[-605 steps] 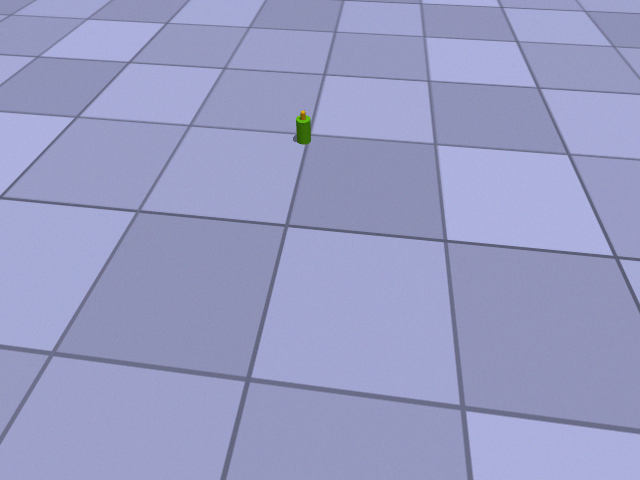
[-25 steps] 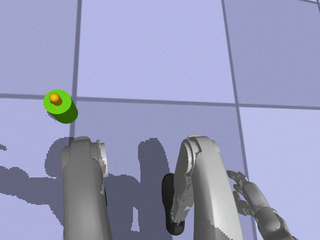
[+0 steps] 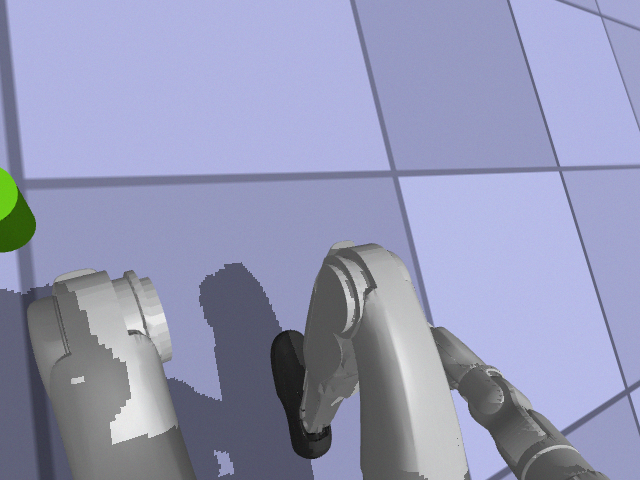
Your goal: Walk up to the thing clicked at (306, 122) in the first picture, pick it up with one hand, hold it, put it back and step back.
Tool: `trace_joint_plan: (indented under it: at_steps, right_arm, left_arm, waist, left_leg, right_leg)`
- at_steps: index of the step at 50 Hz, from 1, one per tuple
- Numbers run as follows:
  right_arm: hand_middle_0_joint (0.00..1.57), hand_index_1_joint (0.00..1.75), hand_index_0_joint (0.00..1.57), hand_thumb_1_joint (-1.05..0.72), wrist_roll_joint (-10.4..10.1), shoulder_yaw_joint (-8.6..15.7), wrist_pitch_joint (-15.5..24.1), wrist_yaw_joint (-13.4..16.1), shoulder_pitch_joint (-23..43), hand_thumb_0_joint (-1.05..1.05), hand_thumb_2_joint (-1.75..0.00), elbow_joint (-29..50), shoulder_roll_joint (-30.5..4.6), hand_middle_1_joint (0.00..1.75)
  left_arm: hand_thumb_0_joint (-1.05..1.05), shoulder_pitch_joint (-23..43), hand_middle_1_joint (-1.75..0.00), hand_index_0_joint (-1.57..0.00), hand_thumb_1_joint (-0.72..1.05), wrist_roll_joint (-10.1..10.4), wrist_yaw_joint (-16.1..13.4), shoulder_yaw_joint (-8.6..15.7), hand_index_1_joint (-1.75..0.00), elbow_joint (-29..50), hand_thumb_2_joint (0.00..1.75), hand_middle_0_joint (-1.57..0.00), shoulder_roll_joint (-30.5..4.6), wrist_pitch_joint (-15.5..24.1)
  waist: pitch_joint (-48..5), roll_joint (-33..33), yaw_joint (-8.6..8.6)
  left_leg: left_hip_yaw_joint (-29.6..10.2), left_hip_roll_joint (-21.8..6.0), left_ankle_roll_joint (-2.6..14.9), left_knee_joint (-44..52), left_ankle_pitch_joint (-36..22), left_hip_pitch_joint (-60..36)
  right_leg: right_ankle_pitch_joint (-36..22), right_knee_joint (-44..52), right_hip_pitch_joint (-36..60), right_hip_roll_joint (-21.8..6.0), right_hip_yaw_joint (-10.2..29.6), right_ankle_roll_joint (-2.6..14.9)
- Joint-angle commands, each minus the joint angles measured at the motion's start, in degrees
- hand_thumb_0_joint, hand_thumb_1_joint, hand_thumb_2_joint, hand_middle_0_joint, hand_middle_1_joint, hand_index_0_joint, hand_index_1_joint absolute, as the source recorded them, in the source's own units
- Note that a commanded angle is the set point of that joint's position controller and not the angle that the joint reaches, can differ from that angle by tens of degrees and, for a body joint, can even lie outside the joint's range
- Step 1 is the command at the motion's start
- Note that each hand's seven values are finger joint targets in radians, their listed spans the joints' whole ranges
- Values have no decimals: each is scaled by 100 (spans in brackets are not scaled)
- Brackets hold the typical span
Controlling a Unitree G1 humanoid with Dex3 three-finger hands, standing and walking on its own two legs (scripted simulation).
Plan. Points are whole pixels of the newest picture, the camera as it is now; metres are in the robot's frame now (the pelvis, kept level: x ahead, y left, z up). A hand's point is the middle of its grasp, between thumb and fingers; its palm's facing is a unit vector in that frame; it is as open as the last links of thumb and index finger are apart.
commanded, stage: close in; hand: left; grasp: from the side
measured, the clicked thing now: out of the picture +0.42 +0.31 -0.20
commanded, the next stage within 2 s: rest palm in 0.40 s
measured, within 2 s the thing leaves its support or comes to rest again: leaves its support in 1.70 s
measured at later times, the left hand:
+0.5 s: hand out of the picture +0.38 +0.31 -0.17, palm faces +0.37 -0.93 +0.02, open 17.3 cm
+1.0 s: hand out of the picture +0.40 +0.30 -0.18, palm faces +0.39 -0.92 -0.01, open 11.7 cm
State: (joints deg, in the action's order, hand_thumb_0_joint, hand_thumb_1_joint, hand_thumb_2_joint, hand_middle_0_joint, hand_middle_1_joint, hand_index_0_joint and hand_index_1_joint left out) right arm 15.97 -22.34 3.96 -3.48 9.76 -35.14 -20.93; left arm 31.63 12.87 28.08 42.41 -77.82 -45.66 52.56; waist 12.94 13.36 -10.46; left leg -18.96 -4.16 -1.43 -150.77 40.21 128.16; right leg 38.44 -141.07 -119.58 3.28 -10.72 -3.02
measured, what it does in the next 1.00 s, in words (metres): stands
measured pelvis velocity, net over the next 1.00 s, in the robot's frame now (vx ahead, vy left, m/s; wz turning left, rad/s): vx -0.01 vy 0.01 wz -0.05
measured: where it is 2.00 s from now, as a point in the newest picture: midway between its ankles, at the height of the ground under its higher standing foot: (226, 444)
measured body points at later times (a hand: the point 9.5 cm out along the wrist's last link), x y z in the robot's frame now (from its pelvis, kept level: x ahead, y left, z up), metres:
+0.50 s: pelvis -0.01 +0.01 -0.01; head +0.20 +0.18 +0.34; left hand +0.35 +0.36 -0.17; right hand +0.18 -0.24 -0.04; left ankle +0.08 +0.14 -0.25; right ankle +0.12 -0.12 -0.25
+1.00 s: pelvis -0.01 +0.01 -0.01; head +0.21 +0.19 +0.33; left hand +0.37 +0.35 -0.17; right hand +0.17 -0.24 -0.04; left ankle +0.08 +0.14 -0.25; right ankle +0.12 -0.12 -0.25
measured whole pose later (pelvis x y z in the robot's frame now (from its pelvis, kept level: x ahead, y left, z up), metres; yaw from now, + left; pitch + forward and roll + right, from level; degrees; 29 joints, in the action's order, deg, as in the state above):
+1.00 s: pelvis -0.01 +0.01 -0.01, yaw -3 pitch +9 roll -16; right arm 21.3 -29.2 -1.1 -7.6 11.4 -31.8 -21.5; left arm 32.8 7.3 3.7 33.0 -83.0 -47.1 64.6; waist 18.2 16.5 -12.9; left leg -23.8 -3.7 -1.2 -154.1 40.0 126.7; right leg 36.3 -140.8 -116.7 5.1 -13.9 -4.2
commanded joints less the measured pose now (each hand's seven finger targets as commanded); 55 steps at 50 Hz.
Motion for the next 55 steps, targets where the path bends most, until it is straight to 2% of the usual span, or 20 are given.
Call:
trace_joint_plan:
  at_steps: [1, 2, 3, 4, 6, 7, 9, 10, 14, 17, 22, 27, 30, 32, 36, 40, 46, 49, 53, 55]
  right_arm:
    - [20, 30, 20, -94, 131, 522, -29, 47, -118, 0, -91, 259, -1906, 30]
    - [20, 30, 20, -94, 150, 549, -34, 30, -140, 0, -91, 248, -1971, 30]
    - [20, 30, 20, -94, 165, 547, -46, 9, -79, 0, -91, 304, -1964, 30]
    - [20, 30, 20, -93, 179, 586, -74, -3, -115, 0, -91, 240, -2018, 30]
    - [20, 30, 20, -94, 226, 589, -113, -44, -112, 0, -91, 222, -2054, 30]
    - [20, 30, 20, -94, 258, 581, -137, -65, -108, 0, -91, 238, -2047, 30]
    - [20, 30, 20, -94, 295, 555, -156, -102, -47, 0, -91, 286, -2040, 30]
    - [20, 30, 20, -94, 314, 544, -167, -120, -53, 0, -91, 288, -2037, 30]
    - [20, 30, 20, -93, 307, 468, -186, -172, -12, 0, -91, 329, -2067, 30]
    - [20, 30, 20, -92, 314, 406, -201, -205, 23, 0, -90, 367, -2066, 30]
    - [20, 30, 20, -91, 386, 286, -284, -225, 40, 0, -90, 388, -2037, 30]
    - [20, 30, 20, -90, 458, 214, -372, -247, 39, 0, -90, 397, -2078, 30]
    - [20, 30, 20, -90, 487, 202, -391, -251, 55, 0, -90, 400, -2089, 30]
    - [20, 30, 20, -89, 491, 191, -407, -257, 55, 0, -90, 408, -2111, 30]
    - [20, 30, 20, -89, 493, 171, -433, -267, 111, 0, -90, 428, -2129, 30]
    - [20, 30, 20, -88, 514, 89, -458, -279, 86, 0, -90, 427, -2084, 30]
    - [20, 30, 20, -87, 561, 49, -518, -292, 41, 0, -90, 419, -2113, 30]
    - [20, 30, 20, -86, 564, 30, -538, -278, 62, 0, -89, 421, -2105, 30]
    - [20, 30, 20, -87, 559, -25, -561, -277, 62, 0, -89, 446, -2123, 30]
    - [20, 30, 20, -87, 557, -34, -583, -273, 97, 0, -89, 469, -2111, 30]
  left_arm:
    - [0, 915, -9, -7, -61, 17, -596, 38, -9, 960, 3, -7, -1519, 798]
    - [0, 923, -9, -7, -61, -75, -758, 230, -9, 1054, 4, -7, -1831, 852]
    - [0, 848, -9, -7, -61, -107, -836, 17, -8, 960, 4, -7, -1472, 873]
    - [0, 753, -9, -7, -61, -190, -950, 78, -8, 857, 4, -7, -1576, 884]
    - [0, 798, -8, -7, -61, -264, -1084, -135, -8, 907, 4, -6, -1415, 950]
    - [0, 760, -8, -7, -60, -246, -1127, -296, -7, 817, 4, -6, -1118, 960]
    - [0, 844, -7, -6, -57, -248, -1200, -482, -7, 902, 3, -6, -1109, 1034]
    - [0, 707, -7, -6, -56, -218, -1199, -612, -6, 779, 4, -6, -895, 1051]
    - [0, 859, -6, -6, -54, -152, -1367, -794, -5, 703, 4, -5, -854, 1165]
    - [0, 888, -6, -5, -52, -81, -1523, -784, -5, 600, 5, -5, -803, 1280]
    - [0, 789, -6, -4, -46, -279, -1762, -708, -6, 470, 10, -4, -1074, 1441]
    - [0, 781, -5, -6, -37, -353, -1946, -652, -6, 507, 14, -8, -1151, 1541]
    - [0, 802, -7, -7, -33, -381, -2051, -752, -9, 429, 17, -9, -1023, 1550]
    - [0, 910, -19, -21, -20, -424, -2110, -840, -20, 435, 24, -22, -1054, 1553]
    - [0, 1088, -28, -30, -8, -442, -2152, -962, -29, 415, 34, -31, -1020, 1591]
    - [0, 1066, -36, -36, 4, -448, -2298, -854, -36, 305, 44, -37, -1137, 1587]
    - [0, 1080, -46, -46, 26, -527, -2461, -887, -46, 239, 56, -48, -1137, 1621]
    - [0, 1061, -53, -53, 37, -546, -2473, -905, -53, 196, 63, -54, -1174, 1605]
    - [0, 1239, -62, -63, 45, -465, -2601, -711, -63, 188, 72, -64, -1370, 1601]
    - [0, 1201, -73, -71, 41, -506, -2617, -726, -73, 227, 80, -73, -1444, 1606]
  waist:
    - [-3379, -2894, -150]
    - [-3317, -3031, -76]
    - [-3279, -2983, -145]
    - [-3134, -3055, -147]
    - [-3007, -3112, -285]
    - [-3007, -3047, -386]
    - [-2932, -2923, -439]
    - [-2979, -2820, -485]
    - [-2804, -2670, -562]
    - [-2763, -2503, -542]
    - [-2671, -2671, -453]
    - [-2771, -2884, -500]
    - [-2681, -2712, -610]
    - [-2599, -2766, -647]
    - [-2562, -2729, -730]
    - [-2572, -2708, -717]
    - [-2647, -2837, -771]
    - [-2579, -2760, -775]
    - [-2650, -2682, -810]
    - [-2577, -2732, -774]
  left_leg:
    - [693, -167, -5, 1695, -767, -2389]
    - [704, -169, 0, 1703, -590, -2345]
    - [702, -170, -23, 1719, -605, -2437]
    - [660, -183, -35, 1782, -443, -2396]
    - [625, -178, -44, 1786, -328, -2344]
    - [579, -183, -60, 1784, -428, -2441]
    - [545, -174, -29, 1744, -394, -2247]
    - [531, -164, -28, 1689, -496, -2328]
    - [457, -135, 2, 1676, -217, -2134]
    - [419, -122, 17, 1626, -180, -2072]
    - [438, -145, 2, 1622, -273, -2078]
    - [371, -171, -40, 1629, -487, -2272]
    - [367, -169, -12, 1564, -487, -2173]
    - [320, -191, -23, 1626, -440, -2205]
    - [261, -208, -29, 1622, -292, -2220]
    - [251, -204, -18, 1587, -270, -2147]
    - [187, -219, -63, 1586, -694, -2375]
    - [228, -220, -34, 1537, -604, -2260]
    - [230, -217, 1, 1466, -592, -2203]
    - [235, -228, 5, 1517, -486, -2137]
  right_leg:
    - [-919, 1115, 1468, 193, -655, 375]
    - [-830, 1115, 1415, 203, -666, 389]
    - [-842, 1136, 1399, 197, -690, 372]
    - [-717, 1078, 1249, 197, -734, 387]
    - [-720, 1049, 1179, 198, -784, 382]
    - [-816, 1047, 1190, 190, -813, 369]
    - [-796, 1044, 1174, 200, -827, 371]
    - [-899, 1053, 1256, 209, -836, 349]
    - [-746, 1059, 1202, 221, -890, 335]
    - [-737, 1066, 1228, 235, -898, 322]
    - [-803, 1058, 1349, 265, -887, 335]
    - [-993, 980, 1444, 281, -935, 338]
    - [-1022, 1025, 1485, 295, -955, 310]
    - [-995, 1024, 1401, 294, -972, 321]
    - [-916, 1025, 1348, 295, -998, 299]
    - [-918, 1048, 1434, 327, -1034, 298]
    - [-1259, 989, 1569, 331, -1065, 289]
    - [-1216, 1048, 1585, 352, -1044, 292]
    - [-1219, 1104, 1686, 370, -1058, 268]
    - [-1141, 1112, 1654, 369, -1038, 286]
